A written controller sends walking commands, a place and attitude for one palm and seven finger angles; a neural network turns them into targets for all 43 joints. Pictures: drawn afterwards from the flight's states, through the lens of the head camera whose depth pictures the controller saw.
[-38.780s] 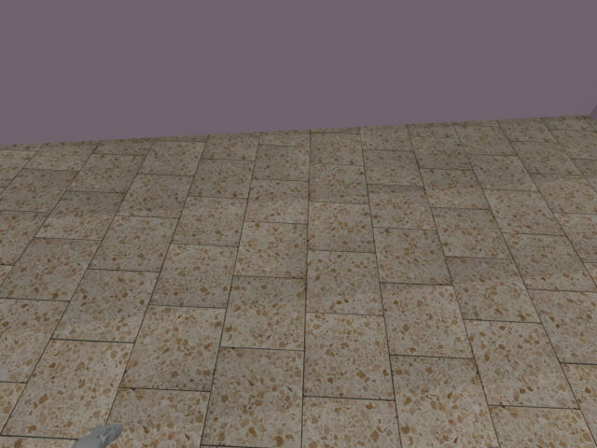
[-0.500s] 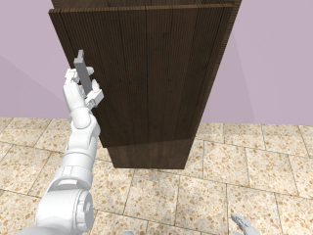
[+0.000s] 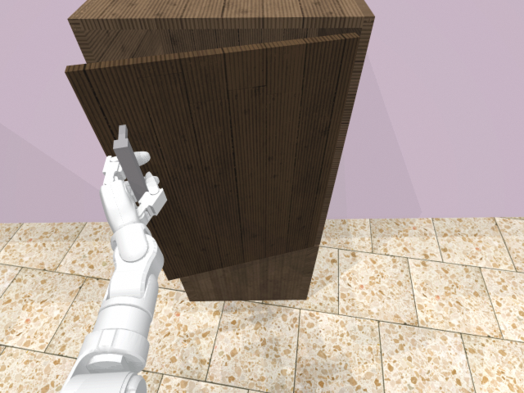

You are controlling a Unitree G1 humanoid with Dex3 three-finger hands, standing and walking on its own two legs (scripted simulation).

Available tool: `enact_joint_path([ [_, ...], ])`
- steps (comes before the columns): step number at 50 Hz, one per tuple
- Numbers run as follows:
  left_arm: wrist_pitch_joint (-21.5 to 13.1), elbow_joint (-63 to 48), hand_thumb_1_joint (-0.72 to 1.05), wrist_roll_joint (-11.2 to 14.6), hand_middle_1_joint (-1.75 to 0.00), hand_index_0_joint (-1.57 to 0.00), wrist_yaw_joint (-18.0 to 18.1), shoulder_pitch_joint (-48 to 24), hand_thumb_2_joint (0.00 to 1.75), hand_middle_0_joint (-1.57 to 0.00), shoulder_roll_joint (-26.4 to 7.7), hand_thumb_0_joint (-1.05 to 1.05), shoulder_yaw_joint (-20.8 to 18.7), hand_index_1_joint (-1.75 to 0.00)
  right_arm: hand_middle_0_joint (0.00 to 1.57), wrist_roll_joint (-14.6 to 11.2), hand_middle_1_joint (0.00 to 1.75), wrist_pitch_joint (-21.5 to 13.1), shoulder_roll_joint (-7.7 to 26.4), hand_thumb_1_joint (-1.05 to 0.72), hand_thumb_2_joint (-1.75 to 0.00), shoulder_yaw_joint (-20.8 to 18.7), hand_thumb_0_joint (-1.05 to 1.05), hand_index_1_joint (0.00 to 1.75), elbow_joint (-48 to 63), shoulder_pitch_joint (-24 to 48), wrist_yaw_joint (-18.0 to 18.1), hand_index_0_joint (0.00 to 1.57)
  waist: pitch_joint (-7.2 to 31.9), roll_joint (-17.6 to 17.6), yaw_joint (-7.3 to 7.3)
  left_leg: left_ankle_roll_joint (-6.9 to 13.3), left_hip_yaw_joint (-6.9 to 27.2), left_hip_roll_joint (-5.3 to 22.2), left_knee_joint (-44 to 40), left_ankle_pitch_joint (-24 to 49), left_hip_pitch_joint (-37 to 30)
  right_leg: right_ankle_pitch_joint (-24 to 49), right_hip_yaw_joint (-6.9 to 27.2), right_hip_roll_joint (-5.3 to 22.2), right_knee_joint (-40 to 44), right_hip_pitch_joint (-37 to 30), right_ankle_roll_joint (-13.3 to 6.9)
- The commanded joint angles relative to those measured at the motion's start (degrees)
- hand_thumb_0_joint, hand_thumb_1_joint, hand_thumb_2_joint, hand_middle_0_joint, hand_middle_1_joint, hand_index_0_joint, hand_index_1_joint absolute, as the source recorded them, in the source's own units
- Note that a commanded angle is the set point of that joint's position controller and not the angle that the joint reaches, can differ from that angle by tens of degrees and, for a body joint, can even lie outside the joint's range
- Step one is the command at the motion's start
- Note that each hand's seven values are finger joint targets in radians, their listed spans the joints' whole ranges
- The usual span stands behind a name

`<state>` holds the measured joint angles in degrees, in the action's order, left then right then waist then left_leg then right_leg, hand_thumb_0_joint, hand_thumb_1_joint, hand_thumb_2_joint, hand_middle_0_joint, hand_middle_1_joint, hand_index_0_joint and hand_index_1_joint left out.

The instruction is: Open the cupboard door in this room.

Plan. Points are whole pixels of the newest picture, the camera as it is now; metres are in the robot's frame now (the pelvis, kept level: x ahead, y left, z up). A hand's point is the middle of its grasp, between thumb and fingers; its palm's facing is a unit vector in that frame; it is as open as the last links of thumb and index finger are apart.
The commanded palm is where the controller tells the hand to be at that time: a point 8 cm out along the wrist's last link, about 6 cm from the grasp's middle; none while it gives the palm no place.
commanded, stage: pull the door open along its arc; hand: left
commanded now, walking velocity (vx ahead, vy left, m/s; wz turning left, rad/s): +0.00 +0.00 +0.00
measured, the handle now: (137, 173) +0.44 +0.21 +0.10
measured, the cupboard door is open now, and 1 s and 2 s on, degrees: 14 40 44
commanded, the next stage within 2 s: open thumb and fingers to let go in 0.40 s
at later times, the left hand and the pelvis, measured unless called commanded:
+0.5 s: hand (208, 279) +0.25 +0.07 +0.11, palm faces +0.32 -0.95 +0.00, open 5.9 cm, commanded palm +0.21 +0.12 +0.10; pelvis +0.02 -0.01 +0.00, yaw +3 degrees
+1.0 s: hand (210, 270) +0.26 +0.07 +0.10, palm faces +0.41 -0.91 +0.00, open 12.2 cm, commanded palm +0.21 +0.12 +0.10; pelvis +0.00 -0.03 +0.00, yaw +3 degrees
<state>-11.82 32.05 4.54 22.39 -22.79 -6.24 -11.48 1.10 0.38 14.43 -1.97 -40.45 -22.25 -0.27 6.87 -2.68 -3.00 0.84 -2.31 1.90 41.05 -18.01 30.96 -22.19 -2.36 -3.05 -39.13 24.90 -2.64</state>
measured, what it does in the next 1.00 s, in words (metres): stands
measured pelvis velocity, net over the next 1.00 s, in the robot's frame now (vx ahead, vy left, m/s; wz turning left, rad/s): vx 0.00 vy -0.03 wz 0.06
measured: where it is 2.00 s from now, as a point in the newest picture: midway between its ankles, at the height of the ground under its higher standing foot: outside the picture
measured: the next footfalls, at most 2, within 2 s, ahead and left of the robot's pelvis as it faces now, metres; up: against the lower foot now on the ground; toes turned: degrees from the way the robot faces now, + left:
none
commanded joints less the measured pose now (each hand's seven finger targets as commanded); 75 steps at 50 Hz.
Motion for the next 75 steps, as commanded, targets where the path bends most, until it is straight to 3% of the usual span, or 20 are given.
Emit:
enact_joint_path([
  [1, -1.46, -22.83, 0.9, 0.64, -1.35, -0.4, -0.86, -4.17, 0.9, -0.4, 1.74, 0.0, 7.01, -1.35, 0.2, -0.44, 0.3, -3.18, 5.78, -0.9, -0.9, -1.47, 0.0, 0.3, 10.82, 8.19, -0.27, 0.2, 13.27, 4.12, 3.21, 1.11, 0.98, -1.42, -4.37, 15.62, -14.82, 22.4, 0.71, 0.89, 6.66, -6.51, 1.71],
  [8, 4.59, -45.45, 0.9, -1.41, -1.35, -0.4, 1.48, 16.14, 0.9, -0.4, 10.5, 0.0, 18.46, -1.35, 0.2, -0.4, 0.3, -2.51, 3.61, -0.9, -0.9, -0.28, 0.0, 0.3, 15.65, 14.81, -0.36, 0.2, 8.0, 5.08, 3.59, 0.83, 1.73, -0.55, -5.64, 17.93, -19.0, 23.24, -0.38, 1.86, 7.1, -7.2, 1.8],
  [13, 9.17, -56.92, 0.9, -6.56, -1.35, -0.4, 4.47, 27.69, 0.9, -0.4, 14.44, 0.0, 26.66, -1.35, 0.2, 0.28, 0.3, -0.51, 2.03, -0.9, -0.9, 0.55, 0.0, 0.3, 17.86, 17.37, -0.7, 0.2, 4.91, 5.55, 2.77, 0.84, 2.81, -0.45, -4.73, 18.88, -20.05, 24.89, -0.49, 2.63, 6.95, -6.98, 1.47],
  [17, 12.5, -61.28, 0.9, -10.4, -1.35, -0.4, 6.25, 35.75, 0.9, -0.4, 15.73, 0.0, 30.45, -1.35, 0.2, 0.59, 0.3, 1.69, 1.22, -0.9, -0.9, 1.35, 0.0, 0.3, 19.02, 19.56, -1.48, 0.2, 4.21, 4.15, 3.48, 0.78, 3.37, -0.66, -3.47, 19.39, -19.75, 25.82, -0.27, 2.88, 6.31, -7.21, 0.85],
  [20, 14.1, -63.85, 0.9, -7.13, -1.35, -0.4, 5.53, 40.59, 0.9, -0.4, 16.57, 0.0, 30.17, -1.35, 0.2, 0.11, 0.3, 3.08, 0.64, -0.9, -0.9, 2.11, 0.0, 0.3, 19.12, 22.13, -1.78, 0.2, 4.68, 2.6, 4.58, 0.38, 3.17, -1.08, -3.18, 18.84, -20.08, 27.91, -0.47, 2.88, 6.56, -8.89, 0.74],
  [24, 14.63, -59.22, 0.9, -6.12, -1.35, -0.4, 6.97, 30.42, 0.9, -0.4, 14.64, 0.0, 26.85, -1.35, 0.2, 0.68, 0.3, 4.09, 0.68, -0.9, -0.9, 2.88, 0.0, 0.3, 17.61, 24.44, -0.48, 0.2, 0.3, 4.27, 3.5, 0.25, 3.82, -1.76, -2.84, 13.05, -17.73, 21.69, 0.02, 3.01, 7.96, -5.24, 1.11],
  [25, 14.41, -57.72, 0.9, -6.5, -1.35, -0.4, 7.86, 24.31, 0.9, -0.4, 13.02, 0.0, 25.13, -1.35, 0.2, 0.85, 0.3, 4.24, 0.6, -0.9, -0.9, 3.21, 0.0, 0.3, 16.97, 24.77, 0.02, 0.2, -1.05, 4.49, 2.9, 0.33, 4.09, -2.06, -2.7, 11.31, -16.79, 18.87, 0.49, 3.18, 8.45, -3.78, 1.21],
  [28, 14.11, -55.24, 0.69, -7.46, -1.33, -0.38, 8.45, 25.69, 0.81, -0.38, 13.47, 0.0, 24.99, -1.33, 0.2, 1.25, 0.3, 4.14, 0.31, -0.9, -0.9, 3.02, 0.0, 0.3, 17.04, 24.66, 0.66, 0.2, 1.19, 4.61, 3.81, 0.49, 4.01, -2.43, -2.42, 10.76, -17.1, 18.34, 1.99, 3.85, 9.2, -4.71, 1.39],
  [33, 12.45, -57.74, 0.34, -7.57, -1.29, -0.36, 6.96, 28.02, 0.66, -0.36, 14.11, 0.0, 26.49, -1.29, 0.2, 1.07, 0.3, 3.46, 0.27, -0.9, -0.9, 2.41, 0.0, 0.3, 18.12, 22.19, 0.81, 0.2, 7.23, 7.03, 4.18, 0.49, 3.84, -2.5, -2.7, 13.95, -17.36, 27.98, 2.96, 4.74, 7.5, -9.55, 2.42],
  [38, 10.36, -56.17, -0.01, -7.4, -1.25, -0.33, 6.07, 25.08, 0.51, -0.33, 12.36, 0.0, 25.8, -1.25, 0.2, 1.03, 0.3, 2.31, 0.63, -0.9, -0.9, 2.43, 0.0, 0.3, 17.52, 22.03, 1.48, 0.2, 2.9, 7.18, 3.22, 0.74, 3.91, -2.72, -2.58, 10.26, -15.88, 22.21, 4.56, 5.37, 9.79, -7.1, 2.71],
  [41, 9.27, -54.54, -0.22, -7.23, -1.23, -0.32, 6.43, 24.22, 0.42, -0.32, 10.01, 0.0, 23.07, -1.23, 0.2, 1.2, 0.3, 1.41, 0.73, -0.9, -0.9, 2.22, 0.0, 0.3, 16.92, 22.06, 2.04, 0.2, 1.71, 9.31, 3.77, 0.83, 4.07, -3.0, -2.5, 7.67, -14.45, 16.08, 6.39, 5.95, 12.29, -6.69, 2.9],
  [45, 7.99, -52.91, -0.5, -6.44, -1.2, -0.3, 6.18, 21.51, 0.3, -0.3, 10.03, 0.0, 22.46, -1.2, 0.2, 1.2, 0.3, 0.5, 0.65, -0.9, -0.9, 2.12, 0.0, 0.3, 16.13, 22.3, 2.51, 0.2, 1.65, 8.87, 3.9, 0.74, 4.1, -3.19, -2.71, 6.1, -14.57, 11.63, 8.53, 6.81, 14.36, -6.5, 3.02],
  [49, 7.63, -52.19, -0.5, -6.1, -1.1, -0.28, 6.08, 21.16, 0.3, -0.28, 10.71, 0.0, 22.91, -1.1, 0.2, 1.16, 0.3, 0.07, 0.74, -0.9, -0.9, 1.99, 0.0, 0.3, 15.92, 22.23, 2.46, 0.2, 2.2, 5.97, 4.11, 0.71, 3.73, -3.16, -3.27, 6.99, -15.8, 12.61, 7.75, 6.6, 14.04, -6.6, 2.7],
  [55, 8.04, -52.51, -0.5, -6.22, -0.8, -0.23, 6.25, 25.65, 0.3, -0.23, 10.46, 0.0, 22.2, -0.8, 0.2, 1.19, 0.3, 0.52, 0.85, -0.9, -0.9, 1.8, 0.0, 0.3, 16.77, 21.46, 2.02, 0.2, 3.06, 8.46, 4.8, 0.81, 3.19, -2.95, -4.34, 10.16, -16.81, 20.92, 5.64, 5.79, 12.18, -8.98, 2.91],
  [57, 8.26, -52.82, -0.5, -6.79, -0.7, -0.22, 6.3, 26.68, 0.3, -0.22, 11.48, 0.0, 23.28, -0.7, 0.2, 1.16, 0.3, 0.91, 0.81, -0.9, -0.9, 1.72, 0.0, 0.3, 16.92, 21.69, 1.86, 0.2, 3.06, 7.16, 4.77, 0.88, 2.97, -2.74, -4.59, 11.35, -17.82, 21.5, 4.35, 5.21, 11.27, -8.69, 2.36],
  [65, 9.96, -54.03, -0.5, -8.15, -0.3, -0.15, 7.96, 24.26, 0.3, -0.15, 13.96, 0.0, 26.21, -0.3, 0.2, 1.12, 0.3, 2.04, 0.64, -0.9, -0.9, 2.07, 0.0, 0.3, 17.68, 22.32, 1.16, 0.2, 2.18, 5.13, 3.9, 0.82, 3.35, -2.16, -3.75, 11.57, -19.08, 16.79, 1.85, 3.72, 9.73, -5.33, 1.2],
  [71, 12.06, -53.46, -0.5, -9.0, -0.3, -0.15, 9.2, 20.69, 0.3, -0.15, 16.56, 0.0, 29.0, -0.3, 0.2, 0.85, 0.3, 2.65, 0.69, -0.9, -0.9, 2.26, 0.0, 0.3, 17.34, 23.04, 0.67, 0.2, 2.77, 3.19, 3.61, 0.43, 4.76, -1.4, -3.86, 10.69, -18.97, 12.81, -0.25, 2.78, 7.42, -3.18, 0.33],
  [72, 9.58, -53.57, -0.5, -12.33, -0.3, -0.15, -2.37, 22.18, 0.3, -0.15, 11.78, 0.0, 38.78, -0.3, 0.2, 0.74, 0.3, 2.92, 2.92, -0.9, -0.9, 2.41, 0.0, 0.3, 17.02, 19.47, -0.07, 0.2, -0.15, 6.13, -1.3, 1.21, 5.11, -2.11, -4.61, 12.24, -20.97, 16.58, 1.62, 2.86, 6.96, -1.07, 1.11],
  [74, 5.5, -57.86, -0.5, -8.94, -0.3, -0.15, -12.51, 21.49, 0.3, -0.15, 4.99, 0.0, 33.24, -0.3, 0.2, -0.34, 0.3, 2.44, 2.09, -0.9, -0.9, 2.17, 0.0, 0.3, 19.06, 18.84, 1.14, 0.2, 6.19, 4.22, 1.9, 1.72, 4.53, -2.02, -4.54, 14.5, -20.51, 21.11, 2.02, 2.97, 4.92, -4.68, 0.71],
  [75, 4.59, -59.17, -0.5, -8.06, -0.3, -0.15, -15.66, 20.46, 0.3, -0.15, 4.61, 0.0, 33.55, -0.3, 0.2, -0.49, 0.3, 2.12, 1.94, -0.9, -0.9, 2.48, 0.0, 0.3, 19.64, 18.66, 1.54, 0.2, 7.55, 2.85, 1.54, 1.76, 4.58, -2.04, -4.59, 14.77, -21.23, 21.41, 1.77, 3.11, 4.62, -4.77, 0.69],
])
